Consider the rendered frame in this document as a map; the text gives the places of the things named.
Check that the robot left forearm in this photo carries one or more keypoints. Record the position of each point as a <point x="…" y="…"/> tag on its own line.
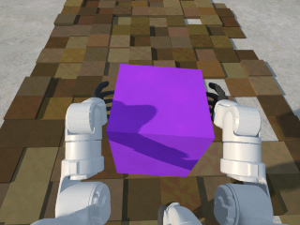
<point x="83" y="153"/>

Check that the robot right upper arm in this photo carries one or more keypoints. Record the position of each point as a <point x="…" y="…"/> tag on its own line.
<point x="238" y="204"/>

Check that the robot right forearm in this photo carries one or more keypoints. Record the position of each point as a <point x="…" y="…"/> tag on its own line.
<point x="241" y="135"/>

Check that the robot left upper arm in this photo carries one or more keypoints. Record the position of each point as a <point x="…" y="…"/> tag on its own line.
<point x="81" y="203"/>

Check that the right robot foot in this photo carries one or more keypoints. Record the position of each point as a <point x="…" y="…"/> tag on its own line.
<point x="160" y="214"/>

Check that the carton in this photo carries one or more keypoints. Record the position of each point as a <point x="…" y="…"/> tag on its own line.
<point x="160" y="122"/>

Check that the robot right thigh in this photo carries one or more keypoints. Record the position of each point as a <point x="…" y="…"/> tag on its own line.
<point x="179" y="215"/>

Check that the robot left hand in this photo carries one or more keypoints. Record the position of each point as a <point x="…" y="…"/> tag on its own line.
<point x="98" y="94"/>

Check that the robot right hand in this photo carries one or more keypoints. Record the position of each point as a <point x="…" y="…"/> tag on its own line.
<point x="221" y="96"/>

